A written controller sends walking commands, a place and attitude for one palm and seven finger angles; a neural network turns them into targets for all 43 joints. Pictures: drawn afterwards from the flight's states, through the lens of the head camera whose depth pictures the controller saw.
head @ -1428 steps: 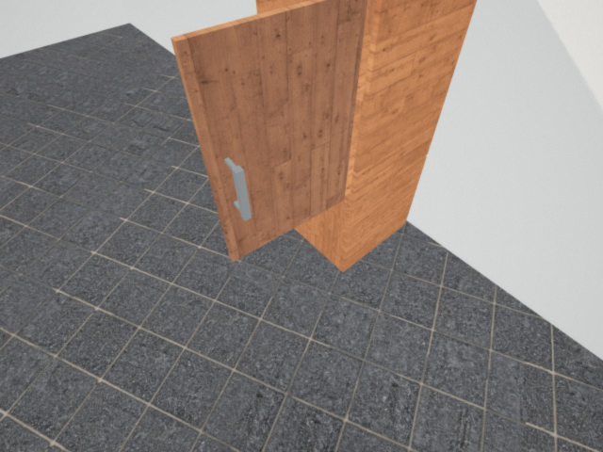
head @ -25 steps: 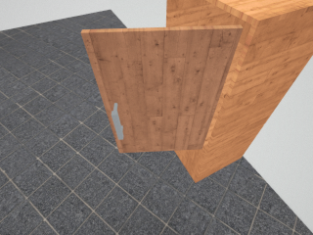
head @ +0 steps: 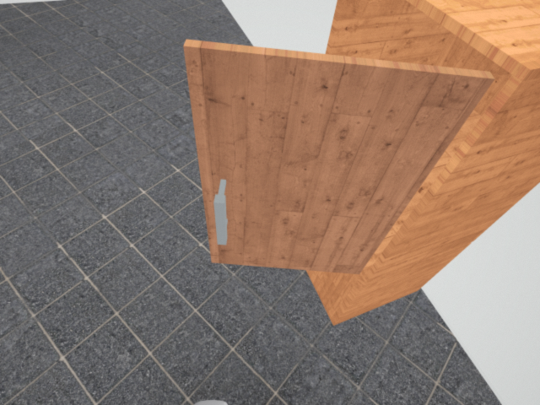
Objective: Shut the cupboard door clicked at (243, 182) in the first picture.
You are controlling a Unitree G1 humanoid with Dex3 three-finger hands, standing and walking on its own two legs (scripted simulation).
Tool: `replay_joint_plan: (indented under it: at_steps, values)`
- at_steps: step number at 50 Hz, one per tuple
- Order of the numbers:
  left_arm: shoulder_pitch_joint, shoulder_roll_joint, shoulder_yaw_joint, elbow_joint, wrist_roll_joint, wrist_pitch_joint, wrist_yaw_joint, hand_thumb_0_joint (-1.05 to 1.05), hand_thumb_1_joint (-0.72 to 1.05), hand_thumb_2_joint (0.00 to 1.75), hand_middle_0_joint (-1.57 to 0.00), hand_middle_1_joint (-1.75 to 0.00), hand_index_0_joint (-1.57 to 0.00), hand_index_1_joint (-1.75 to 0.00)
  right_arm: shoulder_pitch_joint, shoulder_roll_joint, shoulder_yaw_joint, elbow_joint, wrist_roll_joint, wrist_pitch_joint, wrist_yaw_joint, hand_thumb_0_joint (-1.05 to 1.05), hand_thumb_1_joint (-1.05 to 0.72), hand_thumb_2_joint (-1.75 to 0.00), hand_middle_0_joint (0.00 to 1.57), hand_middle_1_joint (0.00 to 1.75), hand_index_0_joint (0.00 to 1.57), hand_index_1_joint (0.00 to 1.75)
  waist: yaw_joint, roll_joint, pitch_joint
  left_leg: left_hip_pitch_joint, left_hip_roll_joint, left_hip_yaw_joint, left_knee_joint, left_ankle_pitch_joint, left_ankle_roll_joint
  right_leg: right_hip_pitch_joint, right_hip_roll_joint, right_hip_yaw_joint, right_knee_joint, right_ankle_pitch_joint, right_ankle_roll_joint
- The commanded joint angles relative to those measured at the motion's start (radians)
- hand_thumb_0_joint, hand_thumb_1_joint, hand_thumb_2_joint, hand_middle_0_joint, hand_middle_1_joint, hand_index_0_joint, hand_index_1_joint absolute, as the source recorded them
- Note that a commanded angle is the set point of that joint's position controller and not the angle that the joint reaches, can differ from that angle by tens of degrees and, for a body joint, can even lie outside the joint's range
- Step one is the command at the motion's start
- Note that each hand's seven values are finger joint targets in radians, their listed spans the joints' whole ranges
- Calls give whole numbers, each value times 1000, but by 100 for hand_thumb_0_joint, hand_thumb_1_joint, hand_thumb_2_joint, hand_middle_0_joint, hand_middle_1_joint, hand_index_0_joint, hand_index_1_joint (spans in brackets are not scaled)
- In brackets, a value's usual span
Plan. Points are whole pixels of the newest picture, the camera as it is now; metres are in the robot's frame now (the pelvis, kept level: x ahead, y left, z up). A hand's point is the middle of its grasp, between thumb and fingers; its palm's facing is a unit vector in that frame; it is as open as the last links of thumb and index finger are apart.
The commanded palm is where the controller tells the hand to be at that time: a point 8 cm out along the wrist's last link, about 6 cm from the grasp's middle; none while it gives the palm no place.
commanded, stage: come to a stop and stand still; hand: left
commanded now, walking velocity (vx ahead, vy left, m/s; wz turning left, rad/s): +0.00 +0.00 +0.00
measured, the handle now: (222, 213) +0.45 +0.13 -0.06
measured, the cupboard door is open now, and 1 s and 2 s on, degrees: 65 65 65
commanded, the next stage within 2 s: look again from close up in 0.86 s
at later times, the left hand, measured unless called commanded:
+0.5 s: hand out of the picture -0.05 +0.18 -0.16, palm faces -0.02 -0.98 -0.20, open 7.4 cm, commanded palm none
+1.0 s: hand out of the picture -0.11 +0.13 -0.17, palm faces +0.01 -0.99 -0.13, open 7.4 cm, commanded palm none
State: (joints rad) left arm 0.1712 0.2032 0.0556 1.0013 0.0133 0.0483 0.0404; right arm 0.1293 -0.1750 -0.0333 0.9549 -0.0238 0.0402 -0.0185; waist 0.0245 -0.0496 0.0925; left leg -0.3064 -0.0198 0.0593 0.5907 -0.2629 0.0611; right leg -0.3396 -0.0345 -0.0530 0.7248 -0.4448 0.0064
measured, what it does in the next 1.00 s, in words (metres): steps on the spot: right foot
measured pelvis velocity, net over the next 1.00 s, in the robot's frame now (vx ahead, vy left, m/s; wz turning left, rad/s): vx -0.05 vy -0.02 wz -0.02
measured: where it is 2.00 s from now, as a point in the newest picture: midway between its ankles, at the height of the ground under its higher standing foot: outside the picture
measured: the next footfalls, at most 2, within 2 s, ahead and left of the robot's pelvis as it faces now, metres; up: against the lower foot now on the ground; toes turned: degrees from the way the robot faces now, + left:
right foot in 0.36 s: -0.07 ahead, -0.12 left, +0.00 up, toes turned -2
right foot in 1.78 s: +0.04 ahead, -0.09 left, +0.00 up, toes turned +0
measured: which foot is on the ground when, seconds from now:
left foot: down 0.00-1.00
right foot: up 0.00-0.34, down 0.36-1.00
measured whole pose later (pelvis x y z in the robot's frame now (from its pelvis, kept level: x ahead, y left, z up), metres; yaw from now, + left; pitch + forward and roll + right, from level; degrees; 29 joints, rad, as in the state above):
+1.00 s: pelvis -0.05 -0.02 +0.01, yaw -1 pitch +0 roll -1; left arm 0.40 0.09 -0.01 1.14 0.02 -0.01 0.05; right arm 0.34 -0.11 -0.01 1.14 -0.01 0.02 -0.03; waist -0.01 0.00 0.03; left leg -0.33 0.00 0.06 0.45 -0.12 0.03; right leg -0.10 0.03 -0.02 0.43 -0.33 -0.02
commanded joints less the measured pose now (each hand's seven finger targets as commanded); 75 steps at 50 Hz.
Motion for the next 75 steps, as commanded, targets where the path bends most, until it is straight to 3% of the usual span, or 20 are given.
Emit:
replay_joint_plan:
  at_steps: [1,5,12,15,17,20,22,29,32,39,46,47,48,49,50,51,54,59,63,75]
  values:
    - [62,91,30,-48,11,13,1,0,90,90,-20,-30,-20,-30,42,-178,-25,-60,-9,-19,-29,0,-90,-90,20,30,20,30,-10,228,-95,53,309,-252,-282,458,113,-77,33,139,367,-73,-3]
    - [88,78,19,-34,7,2,-6,0,90,90,-20,-30,-20,-30,64,-149,-14,-46,2,-35,-32,0,-90,-90,20,30,20,30,-9,136,-162,193,271,-211,-277,413,103,-100,20,126,321,-3,24]
    - [90,50,-5,-23,7,-1,-12,0,90,90,-20,-30,-20,-30,130,-153,-24,24,5,-35,-20,0,-90,-90,20,30,20,30,-39,161,-119,161,276,-269,-367,104,95,57,12,66,-72,-18,4]
    - [188,44,-7,24,6,-6,-8,0,90,90,-20,-30,-20,-30,114,-149,-28,41,11,-34,-15,0,-90,-90,20,30,20,30,-5,125,-126,91,221,-234,-393,-53,26,193,22,45,-287,125,-14]
    - [216,69,-6,47,10,-18,-2,0,90,90,-20,-30,-20,-30,113,-113,-24,53,18,-31,-8,0,-90,-90,20,30,20,30,-4,72,-84,12,142,-177,-371,-99,-38,248,-27,119,-404,155,-50]
    - [178,112,-10,42,6,-28,-5,0,90,90,-20,-30,-20,-30,152,-74,-11,75,15,-30,1,0,-90,-90,20,30,20,30,-46,25,-83,179,52,-83,-256,20,-86,39,-137,210,-476,8,-104]
    - [138,74,-20,48,2,-47,-4,0,90,90,-20,-30,-20,-30,179,-71,-8,105,13,-34,0,0,-90,-90,20,30,20,30,-58,-116,-61,220,81,-88,-223,94,-53,9,-103,181,-482,66,-79]
    - [208,30,-34,87,0,-33,1,0,90,90,-20,-30,-20,-30,232,-67,4,166,12,-23,-8,0,-90,-90,20,30,20,30,-42,40,110,104,103,-139,-322,-78,-43,-26,-54,149,-458,-42,-50]
    - [254,20,-30,103,3,-29,1,0,90,90,-20,-30,-20,-30,245,-60,2,170,10,-19,-12,0,-90,-90,20,30,20,30,-28,94,100,55,102,-147,-349,-160,-41,14,-38,137,-446,-55,-51]
    - [274,-11,-30,117,-3,-42,2,0,90,90,-20,-30,-20,-30,285,-30,2,180,8,-28,-18,0,-90,-90,20,30,20,30,-38,33,18,107,90,-133,-294,-46,-45,23,-49,146,-445,-18,-63]
    - [302,-41,-35,134,-3,-46,6,0,90,90,-20,-30,-20,-30,276,-20,4,181,11,-34,-24,0,-90,-90,20,30,20,30,-35,47,35,112,106,-140,-291,-10,-38,27,-45,142,-432,55,-58]
    - [309,-41,-37,135,-2,-48,7,0,90,90,-20,-30,-20,-30,272,-17,4,182,13,-34,-24,0,-90,-90,20,30,20,30,-32,42,37,114,108,-138,-286,2,-35,33,-44,142,-438,64,-59]
    - [332,-7,-61,123,26,-91,29,0,90,90,-20,-30,-20,-30,139,-48,19,95,9,-59,0,0,-90,-90,20,30,20,30,11,80,88,24,86,-97,-60,82,-64,7,-76,197,-464,266,-68]
    - [271,41,-52,73,16,-98,23,0,90,90,-20,-30,-20,-30,199,-14,12,71,12,-50,13,0,-90,-90,20,30,20,30,-69,36,39,40,76,-77,-22,-27,-59,-63,-122,213,-506,-10,-81]
    - [227,34,-47,53,14,-95,19,0,90,90,-20,-30,-20,-30,233,-11,6,90,4,-39,15,0,-90,-90,20,30,20,30,-87,65,42,38,60,-67,8,-40,-55,-86,-114,216,-493,-100,-97]
    - [215,35,-50,48,8,-99,18,0,90,90,-20,-30,-20,-30,255,-11,10,89,3,-40,17,0,-90,-90,20,30,20,30,-95,37,9,36,65,-64,20,-6,-51,-60,-103,204,-465,-52,-106]
    - [249,2,-48,43,5,-108,19,0,90,90,-20,-30,-20,-30,270,-23,18,69,5,-67,9,0,-90,-90,20,30,20,30,-69,69,-83,81,96,-102,-60,159,-25,58,-52,145,-336,200,-95]
    - [292,-7,-51,56,6,-89,21,0,90,90,-20,-30,-20,-30,211,-64,22,59,9,-77,-5,0,-90,-90,20,30,20,30,-22,56,-23,31,132,-160,-118,230,15,97,-16,109,-291,206,-67]
    - [276,24,-48,40,4,-87,22,0,90,90,-20,-30,-20,-30,191,-82,22,61,10,-81,-7,0,-90,-90,20,30,20,30,-20,7,-60,77,123,-132,-105,316,10,127,-34,115,-291,303,-57]
    - [208,98,-42,3,4,-71,14,0,90,90,-20,-30,-20,-30,104,-132,15,56,11,-73,-6,0,-90,-90,20,30,20,30,-19,52,-82,144,126,-106,-130,303,1,131,-50,128,-313,334,-42]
